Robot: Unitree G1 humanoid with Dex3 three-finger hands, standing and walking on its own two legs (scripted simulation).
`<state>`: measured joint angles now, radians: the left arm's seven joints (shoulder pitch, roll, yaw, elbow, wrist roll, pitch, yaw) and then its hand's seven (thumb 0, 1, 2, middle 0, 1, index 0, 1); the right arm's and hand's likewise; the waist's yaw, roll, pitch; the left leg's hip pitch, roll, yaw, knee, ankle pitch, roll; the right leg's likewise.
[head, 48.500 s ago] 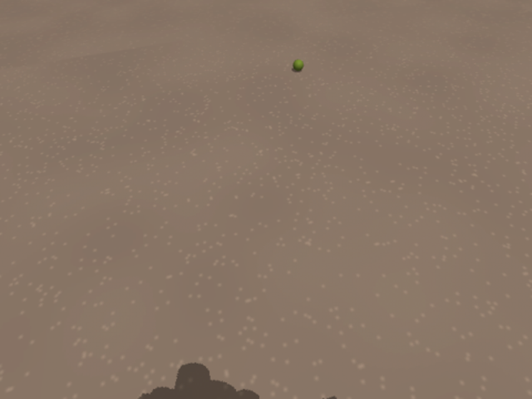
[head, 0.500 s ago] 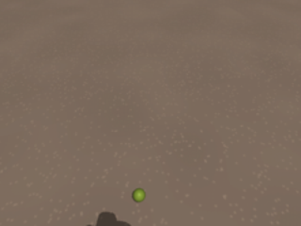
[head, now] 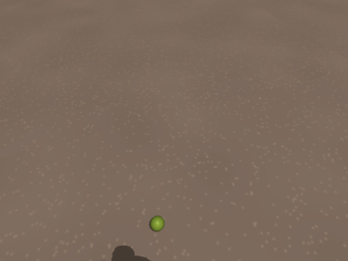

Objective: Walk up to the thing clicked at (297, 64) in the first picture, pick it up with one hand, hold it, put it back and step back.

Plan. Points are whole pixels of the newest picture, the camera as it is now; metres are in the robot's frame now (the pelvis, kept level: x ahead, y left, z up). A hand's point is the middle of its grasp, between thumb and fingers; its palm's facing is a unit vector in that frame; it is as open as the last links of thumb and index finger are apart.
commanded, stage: stand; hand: left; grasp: from above
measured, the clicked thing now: (157, 223) +0.44 +0.15 -0.74
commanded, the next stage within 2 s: step back in 1.34 s
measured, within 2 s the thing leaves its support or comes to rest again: neither
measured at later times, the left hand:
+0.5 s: hand out of the picture +0.09 +0.24 -0.16, palm faces +0.02 -0.94 -0.33, open 7.4 cm
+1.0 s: hand out of the picture +0.09 +0.24 -0.15, palm faces +0.01 -0.94 -0.34, open 7.4 cm
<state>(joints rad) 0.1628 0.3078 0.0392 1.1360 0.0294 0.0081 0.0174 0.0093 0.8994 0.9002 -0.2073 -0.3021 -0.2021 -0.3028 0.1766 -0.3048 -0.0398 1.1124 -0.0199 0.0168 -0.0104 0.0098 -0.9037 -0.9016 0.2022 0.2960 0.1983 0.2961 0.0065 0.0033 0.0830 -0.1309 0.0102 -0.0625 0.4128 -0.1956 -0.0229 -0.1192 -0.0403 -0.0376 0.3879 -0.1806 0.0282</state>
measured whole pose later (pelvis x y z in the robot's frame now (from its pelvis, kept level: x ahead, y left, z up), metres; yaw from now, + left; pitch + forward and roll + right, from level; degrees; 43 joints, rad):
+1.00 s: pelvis +0.02 -0.01 +0.00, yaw +0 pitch -3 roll +0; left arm 0.11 0.33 0.03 1.15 0.01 0.00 0.00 0.01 0.90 0.90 -0.21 -0.30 -0.20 -0.30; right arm 0.12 -0.33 -0.01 1.13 -0.01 0.00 -0.01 0.01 -0.90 -0.90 0.20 0.30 0.20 0.30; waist 0.00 0.01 0.07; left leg -0.10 0.02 -0.06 0.34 -0.19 -0.04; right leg -0.11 -0.03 -0.04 0.35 -0.19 0.01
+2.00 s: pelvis -0.09 +0.07 -0.02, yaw -5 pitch -3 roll +0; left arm 0.11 0.39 0.07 0.90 0.01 0.07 0.02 0.01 0.90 0.90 -0.21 -0.30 -0.20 -0.30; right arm 0.11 -0.34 -0.05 0.86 -0.02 0.03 -0.02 0.01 -0.90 -0.90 0.21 0.30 0.20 0.30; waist -0.01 -0.04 0.22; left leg -0.31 -0.02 0.09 0.61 -0.25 0.08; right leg -0.33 0.05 0.11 0.90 -0.49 0.01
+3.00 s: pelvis -0.41 +0.04 -0.03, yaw -6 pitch -3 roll -1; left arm 0.21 0.36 0.08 0.86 0.04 0.06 -0.02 0.01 0.90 0.90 -0.21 -0.30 -0.20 -0.30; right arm 0.08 -0.42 -0.07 0.81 -0.01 0.06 -0.03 0.01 -0.90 -0.90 0.21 0.30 0.20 0.30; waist 0.01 0.06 0.18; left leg -0.50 0.04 -0.08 0.78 -0.37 0.00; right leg -0.25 0.04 0.02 0.70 -0.39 -0.01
